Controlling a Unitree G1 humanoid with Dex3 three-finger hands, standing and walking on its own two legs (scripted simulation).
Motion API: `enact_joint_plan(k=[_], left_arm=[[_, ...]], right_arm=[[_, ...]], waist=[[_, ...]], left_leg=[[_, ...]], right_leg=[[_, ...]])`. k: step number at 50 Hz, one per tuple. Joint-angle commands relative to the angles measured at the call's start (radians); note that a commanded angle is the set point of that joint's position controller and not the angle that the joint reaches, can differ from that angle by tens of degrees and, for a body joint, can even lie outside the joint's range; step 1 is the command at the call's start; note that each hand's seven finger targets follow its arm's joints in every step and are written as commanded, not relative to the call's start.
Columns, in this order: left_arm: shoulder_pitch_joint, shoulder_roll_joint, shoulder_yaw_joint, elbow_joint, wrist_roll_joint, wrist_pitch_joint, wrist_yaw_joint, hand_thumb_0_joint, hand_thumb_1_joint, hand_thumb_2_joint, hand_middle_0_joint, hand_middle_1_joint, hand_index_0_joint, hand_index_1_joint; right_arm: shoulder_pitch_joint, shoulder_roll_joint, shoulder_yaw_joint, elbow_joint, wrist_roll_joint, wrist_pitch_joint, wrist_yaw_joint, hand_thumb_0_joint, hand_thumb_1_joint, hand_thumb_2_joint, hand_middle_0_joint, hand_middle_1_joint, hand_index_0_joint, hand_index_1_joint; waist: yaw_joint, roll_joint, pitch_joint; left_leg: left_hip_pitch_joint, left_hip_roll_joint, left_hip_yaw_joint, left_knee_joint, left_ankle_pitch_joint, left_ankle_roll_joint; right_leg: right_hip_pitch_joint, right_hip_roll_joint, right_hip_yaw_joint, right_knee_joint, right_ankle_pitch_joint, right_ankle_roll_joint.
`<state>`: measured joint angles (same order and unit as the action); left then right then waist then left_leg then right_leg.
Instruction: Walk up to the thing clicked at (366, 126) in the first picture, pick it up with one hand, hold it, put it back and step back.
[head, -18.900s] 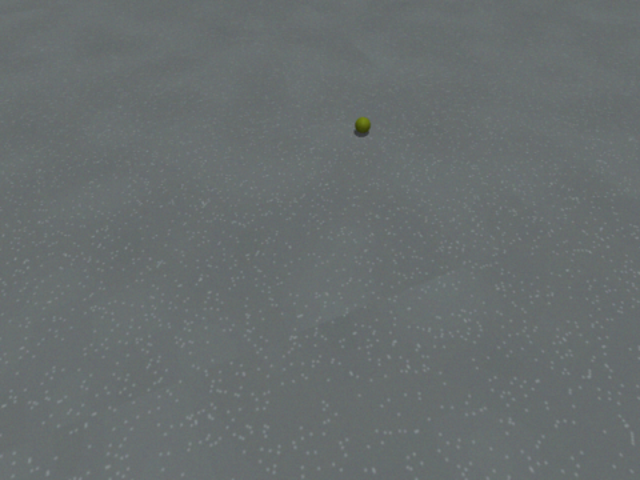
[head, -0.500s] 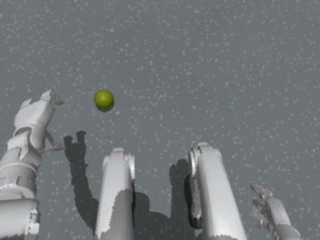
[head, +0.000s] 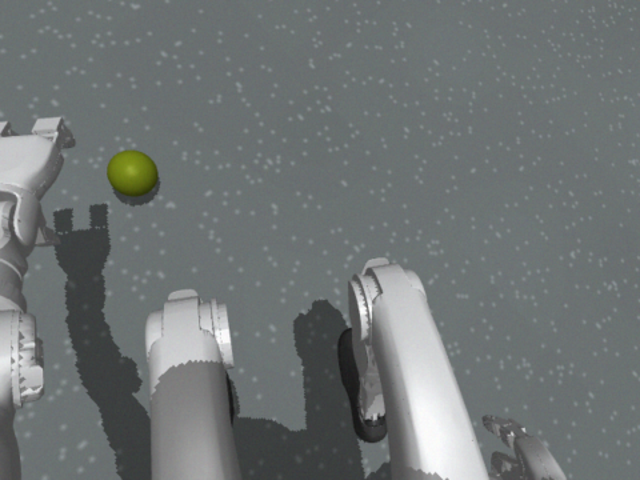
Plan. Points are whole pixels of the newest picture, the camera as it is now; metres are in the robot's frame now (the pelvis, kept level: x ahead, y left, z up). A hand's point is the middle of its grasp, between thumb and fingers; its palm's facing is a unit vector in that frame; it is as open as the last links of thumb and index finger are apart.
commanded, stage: rise first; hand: left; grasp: from above
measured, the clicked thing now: (133, 173) +0.56 +0.24 -0.34
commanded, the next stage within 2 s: none
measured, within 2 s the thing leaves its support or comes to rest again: neither
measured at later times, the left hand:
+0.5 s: hand (62, 177) +0.50 +0.29 -0.19, palm faces -0.45 -0.04 -0.89, open 13.7 cm
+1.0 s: hand (69, 174) +0.51 +0.29 -0.20, palm faces -0.45 -0.05 -0.89, open 14.2 cm
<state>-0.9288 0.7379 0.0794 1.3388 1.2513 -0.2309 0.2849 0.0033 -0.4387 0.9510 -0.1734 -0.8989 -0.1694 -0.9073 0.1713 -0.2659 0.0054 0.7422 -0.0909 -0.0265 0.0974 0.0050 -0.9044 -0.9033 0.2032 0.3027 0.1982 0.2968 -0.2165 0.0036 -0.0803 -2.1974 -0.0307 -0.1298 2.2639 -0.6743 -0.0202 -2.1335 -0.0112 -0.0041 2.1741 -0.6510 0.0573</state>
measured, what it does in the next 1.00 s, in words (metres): stands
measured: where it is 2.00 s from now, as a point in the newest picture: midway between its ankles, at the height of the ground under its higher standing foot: (293, 423)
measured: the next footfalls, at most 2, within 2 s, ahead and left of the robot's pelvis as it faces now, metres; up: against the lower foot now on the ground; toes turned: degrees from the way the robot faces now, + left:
none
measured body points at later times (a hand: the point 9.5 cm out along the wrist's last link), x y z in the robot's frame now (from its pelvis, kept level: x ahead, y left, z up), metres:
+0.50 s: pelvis +0.01 +0.00 -0.02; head +0.27 +0.07 +0.34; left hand +0.52 +0.29 -0.14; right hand +0.03 -0.28 -0.11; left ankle +0.08 +0.12 -0.34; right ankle +0.11 -0.15 -0.34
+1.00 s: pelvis +0.01 +0.00 -0.03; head +0.27 +0.07 +0.32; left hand +0.53 +0.29 -0.15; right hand +0.03 -0.27 -0.12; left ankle +0.08 +0.12 -0.34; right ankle +0.11 -0.15 -0.34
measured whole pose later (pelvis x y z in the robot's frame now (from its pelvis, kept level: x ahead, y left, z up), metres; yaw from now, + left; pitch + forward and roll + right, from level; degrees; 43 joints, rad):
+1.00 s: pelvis +0.01 +0.00 -0.03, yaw -3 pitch +35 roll -10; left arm -1.07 0.87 0.10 1.47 1.30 -0.23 0.33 0.00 -0.55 1.02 -0.10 -1.00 -0.09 -1.00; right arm 0.18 -0.29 0.11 0.69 -0.14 -0.01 0.14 0.00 -0.91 -0.90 0.20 0.30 0.20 0.30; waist -0.30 -0.02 0.00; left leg -2.30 -0.03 -0.18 2.39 -0.71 -0.02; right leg -2.23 0.01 -0.03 2.27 -0.66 0.07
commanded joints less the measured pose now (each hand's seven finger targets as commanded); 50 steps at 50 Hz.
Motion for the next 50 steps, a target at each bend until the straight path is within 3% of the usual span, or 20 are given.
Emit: enact_joint_plan(k=[1,8,14,19,27,33,35,38,39,45,50], left_arm=[[-0.356,0.280,0.040,-0.136,0.024,-0.012,0.050,0.000,-0.434,0.921,-0.183,-0.876,-0.178,-0.881],[-0.385,0.292,0.050,-0.078,0.033,-0.010,0.074,0.000,-0.430,0.912,-0.175,-0.895,-0.176,-0.894],[-0.407,0.303,0.050,-0.054,0.042,0.006,0.093,0.000,-0.450,0.924,-0.173,-0.909,-0.171,-0.911],[-0.436,0.325,0.053,-0.032,0.044,0.007,0.097,0.000,-0.485,0.953,-0.139,-0.934,-0.137,-0.936],[-0.403,0.353,0.068,-0.011,0.037,0.015,0.095,0.000,-0.513,0.973,-0.111,-0.973,-0.111,-0.973],[-0.436,0.369,0.059,-0.039,0.026,0.009,0.087,0.000,-0.535,0.991,-0.092,-1.000,-0.093,-0.999],[-0.427,0.400,0.078,-0.038,0.026,0.010,0.090,0.000,-0.536,0.990,-0.089,-1.004,-0.090,-1.001],[-0.433,0.378,0.064,-0.030,0.026,0.009,0.088,0.000,-0.543,0.996,-0.085,-1.001,-0.085,-1.001],[-0.452,0.386,0.063,-0.042,0.026,0.005,0.089,0.000,-0.611,1.076,-0.084,-0.964,-0.051,-0.998],[-0.433,0.377,0.048,-0.001,0.031,0.003,0.085,0.000,-0.576,1.031,-0.078,-0.994,-0.066,-1.006],[-0.462,0.375,0.038,-0.013,0.033,0.003,0.088,0.000,-0.571,1.025,-0.070,-1.010,-0.063,-1.017]], right_arm=[[0.207,-0.248,-0.069,-0.020,-0.017,0.001,-0.001,0.000,-0.914,-0.906,0.199,0.300,0.200,0.300],[0.221,-0.256,-0.052,-0.027,-0.034,0.009,0.009,0.000,-0.913,-0.905,0.199,0.300,0.200,0.300],[0.236,-0.256,-0.032,-0.027,-0.041,0.009,0.020,0.000,-0.917,-0.907,0.199,0.300,0.200,0.300],[0.244,-0.268,-0.025,-0.030,-0.044,0.008,0.022,0.000,-0.914,-0.905,0.199,0.300,0.200,0.300],[0.261,-0.277,-0.007,-0.037,-0.051,0.010,0.030,0.000,-0.912,-0.905,0.199,0.300,0.200,0.300],[0.253,-0.277,0.007,-0.044,-0.053,0.017,0.037,0.000,-0.914,-0.905,0.199,0.300,0.200,0.300],[0.250,-0.282,0.007,-0.045,-0.053,0.018,0.035,0.000,-0.913,-0.905,0.199,0.300,0.200,0.300],[0.258,-0.283,0.016,-0.042,-0.059,0.019,0.038,0.000,-0.912,-0.904,0.199,0.300,0.200,0.300],[0.253,-0.282,0.015,-0.044,-0.058,0.019,0.038,0.000,-0.914,-0.905,0.199,0.300,0.200,0.300],[0.243,-0.290,0.021,-0.046,-0.057,0.022,0.037,0.000,-0.911,-0.904,0.199,0.300,0.199,0.300],[0.237,-0.296,0.021,-0.050,-0.052,0.022,0.037,0.000,-0.910,-0.904,0.199,0.300,0.199,0.300]], waist=[[-0.015,0.291,-0.683],[-0.040,0.304,-0.652],[-0.054,0.316,-0.670],[-0.072,0.342,-0.634],[-0.074,0.326,-0.650],[-0.084,0.339,-0.655],[-0.074,0.319,-0.655],[-0.093,0.335,-0.637],[-0.091,0.344,-0.653],[-0.099,0.331,-0.598],[-0.104,0.369,-0.620]], left_leg=[[0.565,0.006,0.082,-0.254,0.177,0.034],[0.549,0.013,0.068,-0.243,0.149,0.033],[0.534,0.011,0.077,-0.208,0.205,0.037],[0.517,0.016,0.064,-0.203,0.189,0.033],[0.504,0.015,0.073,-0.169,0.237,0.037],[0.461,0.015,0.080,-0.153,0.211,0.042],[0.455,0.014,0.085,-0.142,0.215,0.047],[0.448,0.015,0.084,-0.136,0.215,0.044],[0.447,0.016,0.084,-0.137,0.207,0.045],[0.426,0.016,0.072,-0.138,0.173,0.043],[0.469,0.019,0.059,-0.138,0.201,0.035]], right_leg=[[0.257,0.014,-0.119,-0.187,0.171,-0.088],[0.209,0.013,-0.130,-0.171,0.153,-0.086],[0.242,0.020,-0.133,-0.157,0.210,-0.085],[0.204,0.021,-0.140,-0.137,0.199,-0.085],[0.252,0.024,-0.141,-0.130,0.247,-0.081],[0.275,0.035,-0.145,-0.126,0.240,-0.083],[0.288,0.035,-0.140,-0.131,0.247,-0.079],[0.277,0.034,-0.142,-0.126,0.250,-0.078],[0.281,0.040,-0.144,-0.125,0.244,-0.080],[0.233,0.040,-0.157,-0.117,0.211,-0.083],[0.207,0.043,-0.166,-0.095,0.231,-0.087]])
